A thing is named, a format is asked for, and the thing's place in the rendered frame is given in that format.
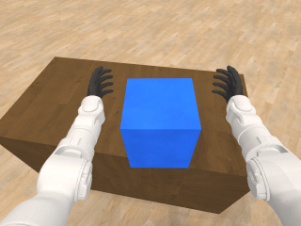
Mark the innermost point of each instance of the robot right forearm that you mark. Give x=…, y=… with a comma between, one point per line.
x=249, y=131

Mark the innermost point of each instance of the robot left forearm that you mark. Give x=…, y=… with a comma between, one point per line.
x=84, y=133

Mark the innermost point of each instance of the left robot hand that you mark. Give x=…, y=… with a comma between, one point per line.
x=95, y=86

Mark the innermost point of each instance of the pedestal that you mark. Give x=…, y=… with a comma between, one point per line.
x=216, y=177

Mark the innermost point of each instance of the right robot hand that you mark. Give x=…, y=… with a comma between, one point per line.
x=234, y=83

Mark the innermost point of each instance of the robot right upper arm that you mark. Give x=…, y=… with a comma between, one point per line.
x=276, y=179

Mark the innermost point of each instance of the robot left upper arm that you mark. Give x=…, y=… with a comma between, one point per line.
x=64, y=181

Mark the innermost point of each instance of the carton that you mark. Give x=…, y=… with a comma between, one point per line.
x=160, y=124

